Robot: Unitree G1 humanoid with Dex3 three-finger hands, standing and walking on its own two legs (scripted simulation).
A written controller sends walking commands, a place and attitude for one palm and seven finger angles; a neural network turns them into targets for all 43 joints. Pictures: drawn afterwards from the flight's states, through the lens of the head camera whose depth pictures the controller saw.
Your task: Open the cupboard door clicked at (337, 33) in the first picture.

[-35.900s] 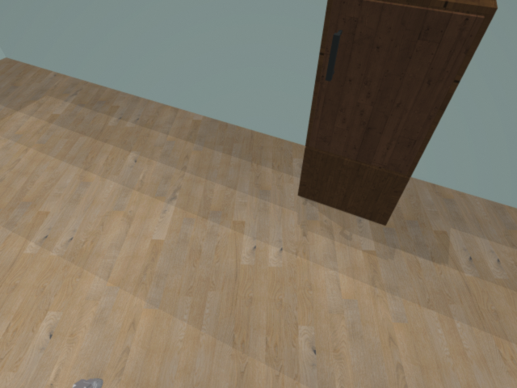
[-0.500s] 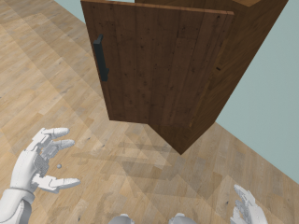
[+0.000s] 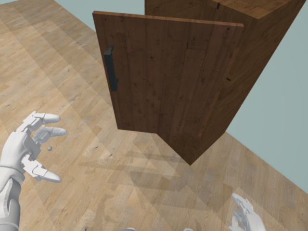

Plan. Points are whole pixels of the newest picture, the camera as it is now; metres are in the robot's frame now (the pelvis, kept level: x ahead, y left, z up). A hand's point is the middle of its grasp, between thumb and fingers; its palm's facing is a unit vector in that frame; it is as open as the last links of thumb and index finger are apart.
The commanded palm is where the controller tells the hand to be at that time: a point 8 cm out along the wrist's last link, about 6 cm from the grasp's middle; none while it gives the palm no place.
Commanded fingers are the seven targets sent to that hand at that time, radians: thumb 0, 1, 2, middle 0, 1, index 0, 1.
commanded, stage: raise the hand with hooked fingers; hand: left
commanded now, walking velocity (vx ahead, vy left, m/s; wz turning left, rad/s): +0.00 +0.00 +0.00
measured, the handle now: (112, 69) +0.60 +0.19 +0.06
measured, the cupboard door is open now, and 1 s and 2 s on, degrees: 42 42 42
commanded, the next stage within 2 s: move the hooked fingers beside the handle in 0.54 s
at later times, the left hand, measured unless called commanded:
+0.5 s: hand (56, 145) +0.29 +0.26 +0.08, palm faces -0.01 -1.00 -0.04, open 14.0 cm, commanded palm +0.26 +0.30 +0.08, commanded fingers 0.00 -0.50 0.30 -0.30 -1.20 -0.30 -1.20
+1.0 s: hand (72, 123) +0.35 +0.24 +0.07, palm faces -0.03 -1.00 -0.02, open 14.0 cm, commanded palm +0.33 +0.29 +0.07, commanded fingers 0.00 -0.50 0.30 -0.30 -1.20 -0.30 -1.20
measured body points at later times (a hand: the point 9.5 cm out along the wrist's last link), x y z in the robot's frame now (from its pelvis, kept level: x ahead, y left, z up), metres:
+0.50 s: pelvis +0.00 -0.01 +0.01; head +0.04 -0.01 +0.45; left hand +0.28 +0.31 +0.08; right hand +0.15 -0.27 -0.07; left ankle -0.01 +0.08 -0.70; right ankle +0.03 -0.12 -0.70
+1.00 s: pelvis +0.00 -0.02 +0.00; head +0.06 -0.02 +0.45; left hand +0.35 +0.29 +0.08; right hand +0.12 -0.28 -0.09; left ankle -0.01 +0.08 -0.70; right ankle +0.03 -0.12 -0.70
